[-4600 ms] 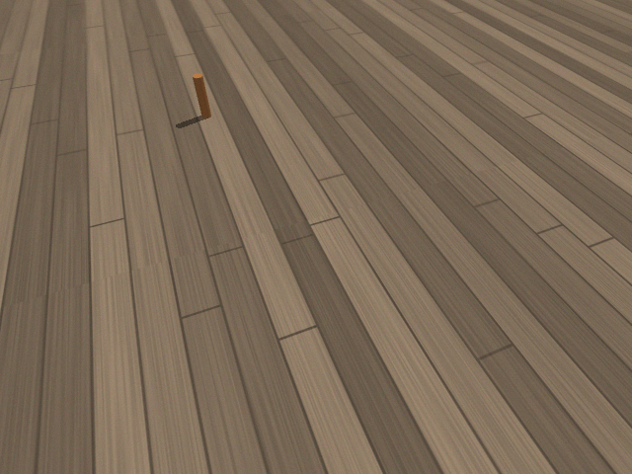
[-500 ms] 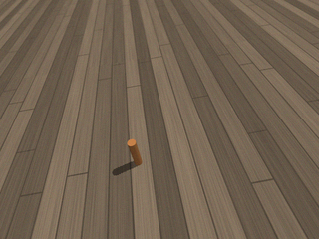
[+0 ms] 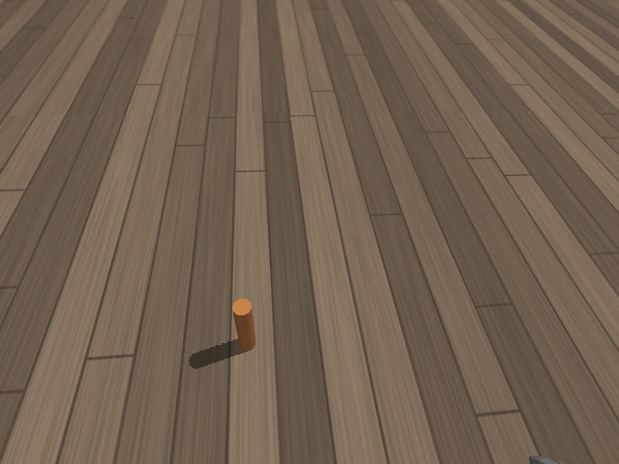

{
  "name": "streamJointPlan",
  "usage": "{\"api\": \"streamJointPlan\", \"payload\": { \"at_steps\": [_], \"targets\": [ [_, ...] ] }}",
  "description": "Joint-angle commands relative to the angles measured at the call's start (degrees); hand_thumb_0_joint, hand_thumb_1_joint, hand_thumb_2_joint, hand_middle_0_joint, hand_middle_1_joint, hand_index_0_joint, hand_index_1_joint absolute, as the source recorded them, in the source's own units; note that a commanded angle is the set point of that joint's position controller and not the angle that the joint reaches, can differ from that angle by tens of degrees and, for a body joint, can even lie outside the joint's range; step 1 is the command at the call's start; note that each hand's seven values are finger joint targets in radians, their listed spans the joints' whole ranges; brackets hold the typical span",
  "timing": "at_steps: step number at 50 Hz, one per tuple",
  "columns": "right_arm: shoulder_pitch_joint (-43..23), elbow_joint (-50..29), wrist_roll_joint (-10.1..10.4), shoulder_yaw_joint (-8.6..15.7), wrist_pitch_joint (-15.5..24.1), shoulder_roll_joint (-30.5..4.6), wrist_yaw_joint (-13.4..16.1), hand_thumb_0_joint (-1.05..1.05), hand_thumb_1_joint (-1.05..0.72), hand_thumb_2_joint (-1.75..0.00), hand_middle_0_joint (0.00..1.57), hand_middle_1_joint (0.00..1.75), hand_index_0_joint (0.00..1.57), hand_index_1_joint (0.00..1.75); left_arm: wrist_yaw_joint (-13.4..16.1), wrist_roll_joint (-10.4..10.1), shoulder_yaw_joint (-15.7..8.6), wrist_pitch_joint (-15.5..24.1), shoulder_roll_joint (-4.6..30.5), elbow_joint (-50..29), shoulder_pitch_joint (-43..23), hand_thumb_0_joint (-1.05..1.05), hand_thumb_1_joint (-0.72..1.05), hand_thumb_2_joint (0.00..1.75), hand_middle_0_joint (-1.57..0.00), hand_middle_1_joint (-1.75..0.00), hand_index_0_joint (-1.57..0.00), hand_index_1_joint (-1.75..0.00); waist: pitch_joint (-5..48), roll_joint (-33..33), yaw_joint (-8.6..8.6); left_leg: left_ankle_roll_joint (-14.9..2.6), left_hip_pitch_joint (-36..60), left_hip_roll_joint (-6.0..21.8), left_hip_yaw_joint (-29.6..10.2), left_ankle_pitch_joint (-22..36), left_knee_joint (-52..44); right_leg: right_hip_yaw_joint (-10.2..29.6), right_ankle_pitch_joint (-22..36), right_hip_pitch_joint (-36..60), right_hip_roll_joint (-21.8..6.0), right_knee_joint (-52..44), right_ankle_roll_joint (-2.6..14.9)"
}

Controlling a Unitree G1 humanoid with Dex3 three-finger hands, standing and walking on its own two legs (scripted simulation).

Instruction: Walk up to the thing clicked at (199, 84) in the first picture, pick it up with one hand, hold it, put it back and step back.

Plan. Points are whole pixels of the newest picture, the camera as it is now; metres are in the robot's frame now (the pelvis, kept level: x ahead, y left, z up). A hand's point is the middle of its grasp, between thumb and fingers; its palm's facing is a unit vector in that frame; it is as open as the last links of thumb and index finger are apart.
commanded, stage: walk up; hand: left
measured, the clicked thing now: (245, 326) +0.61 +0.19 -0.64
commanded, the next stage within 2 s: none
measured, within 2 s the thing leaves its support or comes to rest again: neither
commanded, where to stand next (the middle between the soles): +0.26 -0.02 m, yaw -3 degrees
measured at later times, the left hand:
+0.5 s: hand (146, 419) +0.20 +0.24 -0.11, palm faces -0.05 -0.89 -0.45, open 7.3 cm
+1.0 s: hand (147, 419) +0.22 +0.25 -0.16, palm faces -0.03 -0.95 -0.32, open 7.3 cm
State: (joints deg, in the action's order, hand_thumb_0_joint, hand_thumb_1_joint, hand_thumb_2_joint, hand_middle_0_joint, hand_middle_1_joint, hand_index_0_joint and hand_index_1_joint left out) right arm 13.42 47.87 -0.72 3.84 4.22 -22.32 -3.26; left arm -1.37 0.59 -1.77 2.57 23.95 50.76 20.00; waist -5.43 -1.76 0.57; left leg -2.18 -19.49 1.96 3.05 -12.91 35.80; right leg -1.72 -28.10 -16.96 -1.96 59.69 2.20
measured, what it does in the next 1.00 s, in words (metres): walks ahead: right foot, then left foot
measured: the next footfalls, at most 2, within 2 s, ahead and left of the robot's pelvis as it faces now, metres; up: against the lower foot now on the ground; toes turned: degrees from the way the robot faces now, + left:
right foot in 0.36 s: +0.23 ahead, -0.15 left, +0.00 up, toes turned -3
left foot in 0.74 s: +0.25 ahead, +0.12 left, +0.00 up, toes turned +0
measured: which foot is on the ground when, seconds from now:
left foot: down 0.00-0.38, up 0.40-0.72, down 0.74-1.00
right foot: up 0.00-0.34, down 0.36-1.00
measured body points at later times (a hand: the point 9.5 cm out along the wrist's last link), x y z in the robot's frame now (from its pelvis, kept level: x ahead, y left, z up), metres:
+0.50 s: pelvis +0.13 -0.04 +0.00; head +0.15 -0.08 +0.45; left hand +0.21 +0.28 -0.08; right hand +0.17 -0.35 -0.14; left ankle +0.10 +0.10 -0.67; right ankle +0.20 -0.15 -0.72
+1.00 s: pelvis +0.15 +0.00 +0.00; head +0.16 +0.02 +0.45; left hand +0.22 +0.30 -0.14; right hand +0.24 -0.31 -0.11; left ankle +0.22 +0.12 -0.72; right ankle +0.19 -0.15 -0.72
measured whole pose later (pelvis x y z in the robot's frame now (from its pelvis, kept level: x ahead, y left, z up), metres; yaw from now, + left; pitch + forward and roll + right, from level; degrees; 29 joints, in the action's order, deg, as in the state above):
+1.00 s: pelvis +0.15 +0.00 +0.00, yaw -1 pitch -4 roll -1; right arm 8.2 57.3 -0.5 0.5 0.0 -20.2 -1.0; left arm -0.4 -0.1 -0.1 0.6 22.1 59.2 10.2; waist -5.0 -1.3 0.7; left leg 0.3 -18.0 2.5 0.2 -12.8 34.6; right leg -1.8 -13.3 -14.8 -1.7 32.0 -0.8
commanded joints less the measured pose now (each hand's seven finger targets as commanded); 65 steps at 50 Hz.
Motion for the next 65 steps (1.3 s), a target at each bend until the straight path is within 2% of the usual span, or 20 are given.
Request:
{"api": "streamJointPlan", "payload": {
  "at_steps": [1,8,14,17,18,19,21,24,26,33,36,38,39,40,42,46,51,57,61,65],
  "targets": [
    [4.5,-2.7,1.0,3.5,1.1,-14.7,1.9,0.0,-0.9,-0.9,0.2,0.3,0.2,0.3,0.1,-1.0,-3.9,1.0,12.4,-2.8,4.1,0.0,0.9,0.9,-0.2,-0.3,-0.2,-0.3,0.5,8.4,-1.01,-5.86,9.8,12.5,-15.8,3.3,-20.6,7.8,7.9,-13.7,-3.2,2.1,0.21],
    [4.3,-4.3,0.3,4.0,1.4,-15.7,1.7,0.0,-0.9,-0.9,0.2,0.3,0.2,0.3,-1.1,0.0,-3.9,0.6,10.7,-3.2,0.0,0.0,0.9,0.9,-0.2,-0.3,-0.2,-0.3,-0.8,10.4,-1.91,-11.37,8.5,12.7,-11.0,-5.4,-24.0,2.9,12.7,-14.4,-4.5,-10.0,-2.99],
    [4.0,-4.8,0.0,3.9,0.4,-15.9,1.1,0.0,-0.9,-0.9,0.2,0.3,0.2,0.3,-1.4,0.0,-4.1,2.2,9.7,-3.4,-2.9,0.0,0.9,0.9,-0.2,-0.3,-0.2,-0.3,-0.3,9.6,-1.87,-10.45,5.9,11.5,-8.7,-0.6,-18.5,-0.4,15.8,-5.0,-2.7,-23.9,-1.84],
    [3.1,-5.8,0.6,2.7,-0.5,-12.9,1.3,0.0,-0.9,-0.9,0.2,0.3,0.2,0.3,-0.1,0.2,-4.7,3.3,10.8,-0.5,4.4,0.0,0.9,0.9,-0.2,-0.3,-0.2,-0.3,5.0,2.3,2.23,-6.71,3.4,8.6,-5.4,5.8,-4.2,-1.0,19.9,10.1,0.2,-32.2,-1.0],
    [6.1,-5.5,0.9,1.4,-0.5,-9.6,1.3,0.0,-0.9,-0.9,0.2,0.3,0.2,0.3,0.7,0.5,-5.6,3.9,13.1,0.2,7.6,0.0,0.9,0.9,-0.2,-0.3,-0.2,-0.3,8.7,-6.0,3.63,-4.79,1.4,4.7,-2.0,3.2,7.6,4.4,17.4,15.7,-3.5,-36.6,-0.02],
    [8.3,-5.9,1.1,-0.1,-0.8,-5.5,1.6,0.0,-0.9,-0.9,0.2,0.3,0.2,0.3,1.5,0.7,-6.4,4.1,18.1,-1.1,6.4,0.0,0.9,0.9,-0.2,-0.3,-0.2,-0.3,9.3,-17.5,2.32,-0.89,-7.6,-1.9,1.7,-12.5,18.5,25.2,16.7,18.4,-17.1,-41.6,3.93],
    [8.5,-3.5,0.3,2.0,-2.6,-13.2,2.8,0.0,-0.9,-0.9,0.2,0.3,0.2,0.3,1.5,-0.3,-6.0,3.0,18.9,-3.2,1.6,0.0,0.9,0.9,-0.2,-0.3,-0.2,-0.3,4.2,-9.7,1.83,-0.22,-11.7,-1.1,-4.1,-20.5,25.0,34.6,11.7,12.1,-23.0,-43.3,12.84],
    [8.6,-0.8,0.8,2.3,-3.1,-13.0,2.5,0.0,-0.9,-0.9,0.2,0.3,0.2,0.3,2.0,-0.8,-4.5,2.8,14.7,-4.1,-1.4,0.0,0.9,0.9,-0.2,-0.3,-0.2,-0.3,2.6,-7.0,0.12,0.2,-11.3,1.1,-8.0,-13.5,25.3,18.5,17.2,8.9,-15.0,-42.4,8.57],
    [9.1,0.2,0.6,2.0,-3.5,-11.8,2.3,0.0,-0.9,-0.9,0.2,0.3,0.2,0.3,2.2,-0.6,-4.1,2.9,13.9,-3.9,-1.5,0.0,0.9,0.9,-0.2,-0.3,-0.2,-0.3,3.8,-7.5,0.16,0.9,-9.2,0.2,-6.6,-10.0,23.5,13.4,24.6,7.6,-13.0,-41.1,8.08],
    [4.3,2.7,0.3,1.2,-3.6,-9.3,2.6,0.0,-0.9,-0.9,0.2,0.3,0.2,0.3,2.3,0.2,-3.4,1.3,12.9,-4.7,-7.3,0.0,0.9,0.9,-0.2,-0.3,-0.2,-0.3,4.8,-9.1,0.29,2.96,2.0,0.5,-2.4,-4.1,5.1,6.3,27.4,-0.5,-12.0,-35.9,8.67],
    [4.2,4.6,0.1,1.5,-2.8,-9.8,3.1,0.0,-0.9,-0.9,0.2,0.3,0.2,0.3,2.1,-0.7,-2.7,0.1,12.1,-4.0,-9.6,0.0,0.9,0.9,-0.2,-0.3,-0.2,-0.3,5.9,-5.5,-1.32,1.46,10.7,-0.9,-1.3,4.0,-3.4,6.0,24.1,-6.3,-11.3,-30.0,6.25],
    [3.1,4.7,-0.6,1.9,-2.3,-12.4,3.6,0.0,-0.9,-0.9,0.2,0.3,0.2,0.3,1.9,-1.0,-1.5,-0.7,9.2,-3.5,-9.6,0.0,0.9,0.9,-0.2,-0.3,-0.2,-0.3,5.1,0.7,-1.59,-0.31,11.5,4.3,-9.0,0.6,-10.8,5.5,13.8,-9.8,-8.6,-26.9,2.77],
    [-0.2,3.5,-1.0,2.1,-1.8,-15.6,3.6,0.0,-0.9,-0.9,0.2,0.3,0.2,0.3,1.8,-1.6,-0.9,-1.3,6.8,-3.2,-7.9,0.0,0.9,0.9,-0.2,-0.3,-0.2,-0.3,5.1,9.8,0.69,-3.18,7.2,13.1,-23.4,-3.7,-17.3,2.6,4.9,-9.2,-2.3,-21.4,-0.27],
    [-3.9,3.3,0.0,2.0,-1.8,-17.6,3.4,0.0,-0.9,-0.9,0.2,0.3,0.2,0.3,2.2,-2.0,-1.7,-1.8,9.4,-0.5,-7.4,0.0,0.9,0.9,-0.2,-0.3,-0.2,-0.3,3.8,12.9,0.83,-7.97,-3.0,16.6,-26.2,-11.5,-19.9,1.1,-1.4,-0.7,0.1,-17.3,-0.49],
    [-7.9,3.4,0.0,1.0,-2.3,-15.2,3.3,0.0,-0.9,-0.9,0.2,0.3,0.2,0.3,1.8,-1.3,-2.0,-1.9,10.4,2.3,-6.6,0.0,0.9,0.9,-0.2,-0.3,-0.2,-0.3,2.0,11.4,2.07,-6.86,-8.5,12.6,-19.6,-17.5,-19.7,1.9,0.7,5.2,-0.8,-19.5,-0.24],
    [-9.0,4.9,0.3,-0.1,-2.4,-12.4,3.0,0.0,-0.9,-0.9,0.2,0.3,0.2,0.3,1.8,-1.0,-1.5,-1.1,9.6,5.5,-7.0,0.0,0.9,0.9,-0.2,-0.3,-0.2,-0.3,5.9,13.1,1.57,-2.17,-0.3,7.8,-13.4,-5.2,-14.5,1.2,13.4,6.5,-0.5,-30.2,-0.92],
    [-10.2,6.9,0.3,-0.3,-3.6,-12.2,2.9,0.0,-0.9,-0.9,0.2,0.3,0.2,0.3,1.3,-0.3,-1.1,-0.9,10.0,7.1,-11.3,0.0,0.9,0.9,-0.2,-0.3,-0.2,-0.3,1.9,8.5,0.21,-0.26,-2.3,6.4,-13.3,-23.1,-18.0,5.9,1.5,2.4,-2.9,-36.9,-0.07],
    [-10.2,9.4,0.6,-0.9,-2.9,-10.5,2.6,0.0,-0.9,-0.9,0.2,0.3,0.2,0.3,1.3,-0.4,-0.6,0.4,9.7,9.2,-13.4,0.0,0.9,0.9,-0.2,-0.3,-0.2,-0.3,5.5,2.2,-0.89,0.15,8.8,4.7,-9.9,-5.0,-13.6,8.5,10.8,0.0,-5.4,-41.7,0.01],
    [-11.0,10.7,0.7,-0.7,-3.2,-10.8,2.5,0.0,-0.9,-0.9,0.2,0.3,0.2,0.3,1.2,-0.4,-0.4,0.2,9.6,10.3,-14.3,0.0,0.9,0.9,-0.2,-0.3,-0.2,-0.3,3.5,1.1,-0.78,0.25,7.9,4.9,-10.5,-8.4,-16.1,8.1,5.6,-0.5,-5.2,-43.4,-0.69],
    [-11.4,11.7,0.9,-1.1,-2.8,-10.0,2.5,0.0,-0.9,-0.9,0.2,0.3,0.2,0.3,1.4,-0.3,-0.3,0.4,9.1,11.2,-13.9,0.0,0.9,0.9,-0.2,-0.3,-0.2,-0.3,6.1,-0.9,-0.63,0.23,11.0,5.0,-9.2,0.6,-15.9,7.5,14.5,3.0,-5.8,-43.8,-0.85]
  ]
}}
